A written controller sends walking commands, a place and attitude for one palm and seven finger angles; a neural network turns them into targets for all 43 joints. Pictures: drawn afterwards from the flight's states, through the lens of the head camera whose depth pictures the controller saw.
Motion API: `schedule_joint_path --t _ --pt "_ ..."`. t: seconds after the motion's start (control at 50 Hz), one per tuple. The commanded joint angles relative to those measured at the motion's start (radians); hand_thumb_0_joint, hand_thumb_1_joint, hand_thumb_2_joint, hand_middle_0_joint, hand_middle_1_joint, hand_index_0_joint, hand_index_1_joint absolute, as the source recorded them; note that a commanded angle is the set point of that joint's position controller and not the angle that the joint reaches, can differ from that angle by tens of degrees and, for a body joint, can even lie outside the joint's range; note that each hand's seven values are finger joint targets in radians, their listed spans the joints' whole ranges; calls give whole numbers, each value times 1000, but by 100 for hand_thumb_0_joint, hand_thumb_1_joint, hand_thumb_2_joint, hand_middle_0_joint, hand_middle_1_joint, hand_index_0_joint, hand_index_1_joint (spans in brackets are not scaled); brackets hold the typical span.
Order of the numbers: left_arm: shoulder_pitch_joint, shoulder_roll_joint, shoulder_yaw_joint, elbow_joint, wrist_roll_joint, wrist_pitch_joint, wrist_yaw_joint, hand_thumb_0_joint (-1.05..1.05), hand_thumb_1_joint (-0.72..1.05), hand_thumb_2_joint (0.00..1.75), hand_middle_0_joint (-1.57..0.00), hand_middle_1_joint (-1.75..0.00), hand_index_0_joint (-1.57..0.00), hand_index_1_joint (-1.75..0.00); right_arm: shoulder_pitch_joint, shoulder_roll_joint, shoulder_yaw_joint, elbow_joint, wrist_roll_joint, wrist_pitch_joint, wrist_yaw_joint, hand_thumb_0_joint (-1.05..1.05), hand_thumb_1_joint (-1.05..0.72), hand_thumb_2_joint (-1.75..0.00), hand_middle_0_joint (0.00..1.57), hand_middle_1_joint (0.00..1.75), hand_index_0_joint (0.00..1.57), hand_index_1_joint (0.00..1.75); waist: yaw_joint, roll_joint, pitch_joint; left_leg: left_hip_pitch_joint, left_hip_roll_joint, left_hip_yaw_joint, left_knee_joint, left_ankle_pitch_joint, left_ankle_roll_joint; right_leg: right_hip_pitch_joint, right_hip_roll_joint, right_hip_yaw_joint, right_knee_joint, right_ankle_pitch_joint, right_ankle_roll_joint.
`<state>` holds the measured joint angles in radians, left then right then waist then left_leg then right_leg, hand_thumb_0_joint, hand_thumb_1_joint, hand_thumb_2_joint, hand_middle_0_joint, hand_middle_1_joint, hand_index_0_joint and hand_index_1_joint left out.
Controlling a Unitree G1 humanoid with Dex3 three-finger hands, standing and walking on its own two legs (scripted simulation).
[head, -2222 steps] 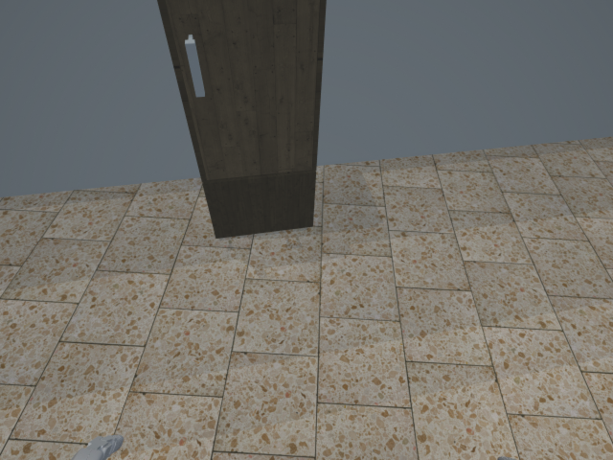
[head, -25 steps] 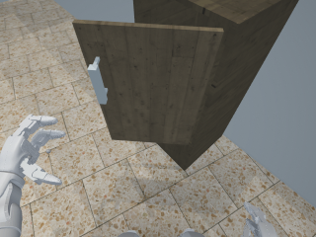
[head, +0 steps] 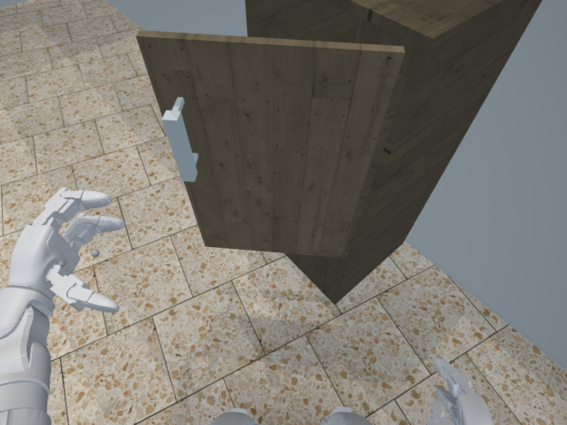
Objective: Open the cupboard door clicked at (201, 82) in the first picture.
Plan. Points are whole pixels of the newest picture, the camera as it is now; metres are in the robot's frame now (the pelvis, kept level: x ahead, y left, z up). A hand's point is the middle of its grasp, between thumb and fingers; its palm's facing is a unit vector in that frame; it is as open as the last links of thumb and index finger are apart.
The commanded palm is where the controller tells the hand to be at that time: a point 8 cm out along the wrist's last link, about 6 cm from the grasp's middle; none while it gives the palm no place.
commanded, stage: move the hooked fingers beside the handle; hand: left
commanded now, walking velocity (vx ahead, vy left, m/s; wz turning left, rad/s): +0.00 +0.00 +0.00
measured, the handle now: (184, 140) +0.56 +0.21 +0.05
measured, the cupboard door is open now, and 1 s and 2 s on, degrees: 44 44 44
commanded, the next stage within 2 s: none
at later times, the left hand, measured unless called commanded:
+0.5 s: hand (118, 207) +0.39 +0.27 +0.07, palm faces -0.02 -1.00 -0.01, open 14.0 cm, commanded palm +0.37 +0.32 +0.07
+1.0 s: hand (130, 177) +0.45 +0.27 +0.06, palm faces -0.04 -1.00 +0.00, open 14.0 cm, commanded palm +0.44 +0.32 +0.06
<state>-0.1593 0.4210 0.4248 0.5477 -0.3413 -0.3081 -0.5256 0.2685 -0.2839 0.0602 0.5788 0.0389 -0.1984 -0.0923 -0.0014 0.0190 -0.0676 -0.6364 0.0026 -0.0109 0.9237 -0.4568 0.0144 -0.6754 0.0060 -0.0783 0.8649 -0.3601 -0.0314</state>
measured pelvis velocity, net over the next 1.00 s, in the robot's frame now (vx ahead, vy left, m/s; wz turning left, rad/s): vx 0.00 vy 0.02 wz -0.04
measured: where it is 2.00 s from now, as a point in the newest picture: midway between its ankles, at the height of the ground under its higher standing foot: outside the picture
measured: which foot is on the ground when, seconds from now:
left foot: down 0.00-1.00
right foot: down 0.00-1.00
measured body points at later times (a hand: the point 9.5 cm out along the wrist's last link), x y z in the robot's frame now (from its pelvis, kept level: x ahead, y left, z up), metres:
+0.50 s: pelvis +0.00 +0.00 -0.01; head +0.09 +0.01 +0.44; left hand +0.39 +0.33 +0.07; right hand +0.09 -0.27 -0.11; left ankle +0.00 +0.11 -0.69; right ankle +0.04 -0.10 -0.69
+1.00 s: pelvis +0.00 +0.02 -0.02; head +0.11 +0.04 +0.42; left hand +0.45 +0.33 +0.06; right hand +0.06 -0.26 -0.12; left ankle +0.00 +0.11 -0.69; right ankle +0.04 -0.10 -0.69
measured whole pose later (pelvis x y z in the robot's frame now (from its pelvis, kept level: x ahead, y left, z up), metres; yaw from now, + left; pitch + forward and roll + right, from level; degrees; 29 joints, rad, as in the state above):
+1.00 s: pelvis +0.00 +0.02 -0.02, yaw -2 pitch +18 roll -3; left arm -0.72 0.62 0.49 1.10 -0.19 -0.36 -0.53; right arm 0.35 -0.30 0.06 0.59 0.02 -0.02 -0.06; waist -0.10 0.00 -0.08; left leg -0.85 0.02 0.01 1.03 -0.49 0.04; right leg -0.88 0.02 -0.06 0.93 -0.36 -0.01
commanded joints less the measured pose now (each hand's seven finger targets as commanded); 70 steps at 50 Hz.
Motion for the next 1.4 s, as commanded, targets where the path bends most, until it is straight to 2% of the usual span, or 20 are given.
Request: schedule_joint_path --t 0.0,0.02,0.04,0.18,0.26,0.34,0.38,0.4,0.46,0.6,0.66,0.88,0.9,0.92,1.0,1.1,1.18,1.2,1.26,1.38 --pt "-322 292 76 -161 -7 -56 -4 0 -50 30 -30 -120 -30 -120 10 -143 -66 -122 5 -41 -18 0 -90 -90 20 30 20 30 -23 72 -279 57 -10 -20 -156 220 3 192 1 68 -109 122 0" --pt "-317 287 71 -152 -2 -51 -4 0 -50 30 -30 -120 -30 -120 13 -142 -68 -122 6 -39 -18 0 -90 -90 20 30 20 30 -21 93 -287 64 -9 -16 -153 230 3 186 1 68 -108 133 1" --pt "-343 281 56 -136 -5 -45 -9 0 -50 30 -30 -120 -30 -120 20 -146 -66 -121 3 -36 -16 0 -90 -90 20 30 20 30 -34 55 -287 56 -8 -20 -148 233 6 184 6 68 -105 141 1" --pt "-406 393 152 -21 4 -51 -5 0 -50 30 -30 -120 -30 -120 46 -157 -69 -115 1 -3 -9 0 -90 -90 20 30 20 30 -20 32 -313 -4 -6 -8 -134 250 5 219 6 82 -92 176 3" --pt "-467 350 99 1 14 -65 -16 0 -50 30 -30 -120 -30 -120 66 -157 -74 -117 2 11 -2 0 -90 -90 20 30 20 30 -38 58 -323 11 -4 -4 -128 253 7 182 12 78 -83 180 3" --pt "-554 372 96 67 22 -70 -23 0 -50 30 -30 -120 -30 -120 93 -168 -78 -102 2 29 -2 0 -90 -90 20 30 20 30 -54 37 -323 -3 0 -9 -115 251 10 160 16 79 -75 181 2" --pt "-559 424 139 89 30 -75 -23 0 -50 30 -30 -120 -30 -120 103 -172 -81 -97 1 38 -2 0 -90 -90 20 30 20 30 -45 39 -357 -13 0 -5 -111 248 9 174 12 84 -72 180 5" --pt "-579 419 133 82 34 -80 -22 0 -50 30 -30 -120 -30 -120 106 -170 -80 -99 -1 41 -1 0 -90 -90 20 30 20 30 -43 77 -379 -4 -3 -3 -109 270 10 178 12 85 -64 201 3" --pt "-624 439 138 99 43 -89 -20 0 -50 30 -30 -120 -30 -120 121 -169 -81 -92 -4 55 4 0 -90 -90 20 30 20 30 -46 87 -400 15 3 -7 -96 324 7 168 19 79 -48 243 1" --pt "-652 483 166 204 59 -88 -28 0 -50 30 -30 -120 -30 -120 149 -178 -83 -89 -6 91 12 0 -90 -90 20 30 20 30 -54 59 -393 -31 6 -3 -85 318 10 162 22 79 -42 254 3" --pt "-715 470 135 220 65 -92 -45 0 -50 30 -30 -120 -30 -120 156 -178 -82 -88 -8 103 15 0 -90 -90 20 30 20 30 -63 99 -408 -4 8 -4 -75 346 9 134 26 76 -33 265 -1" --pt "-934 480 93 316 106 -114 -16 0 -50 30 -30 -120 -30 -120 194 -189 -81 -55 -15 147 17 0 -90 -90 20 30 20 30 -109 122 -415 37 20 -36 -53 347 -4 2 31 51 -13 196 -1" --pt "-922 517 125 334 116 -115 -5 0 -50 30 -30 -120 -30 -120 203 -194 -82 -56 -18 153 18 0 -90 -90 20 30 20 30 -96 104 -423 26 20 -42 -54 342 -5 10 31 50 -10 188 -2" --pt "-939 491 95 354 123 -110 -1 0 -50 30 -30 -120 -30 -120 199 -191 -77 -58 -16 156 19 0 -90 -90 20 30 20 30 -112 112 -413 14 18 -38 -53 315 -2 -3 30 51 -13 173 1" --pt "-963 531 120 341 143 -122 16 0 -50 30 -30 -120 -30 -120 220 -195 -80 -55 -25 172 25 0 -90 -90 20 30 20 30 -98 164 -494 83 24 -51 -38 423 -20 -13 34 43 6 210 -2" --pt "-1006 520 100 388 151 -112 26 0 -50 30 -30 -120 -30 -120 241 -199 -78 -44 -27 199 32 0 -90 -90 20 30 20 30 -119 142 -466 70 31 -59 -30 437 -23 -42 39 36 6 207 1" --pt "-1054 549 102 462 171 -93 37 0 -50 30 -30 -120 -30 -120 254 -203 -69 -43 -28 216 30 0 -90 -90 20 30 20 30 -144 105 -412 -18 26 -48 -29 343 -3 -40 39 43 0 186 3" --pt "-1066 589 125 462 181 -95 43 0 -50 30 -30 -120 -30 -120 260 -207 -70 -45 -29 219 29 0 -90 -90 20 30 20 30 -140 88 -414 -45 23 -47 -28 321 3 -18 38 48 -1 185 3" --pt "-1099 630 144 449 189 -110 43 0 -50 30 -30 -120 -30 -120 273 -209 -69 -46 -34 225 27 0 -90 -90 20 30 20 30 -140 132 -490 -31 20 -40 -11 351 2 5 40 59 9 220 1" --pt "-1152 676 143 492 208 -109 29 0 -50 30 -30 -120 -30 -120 294 -218 -61 -34 -39 236 25 0 -90 -90 20 30 20 30 -164 170 -495 -36 25 -46 6 358 6 -26 41 58 13 217 3"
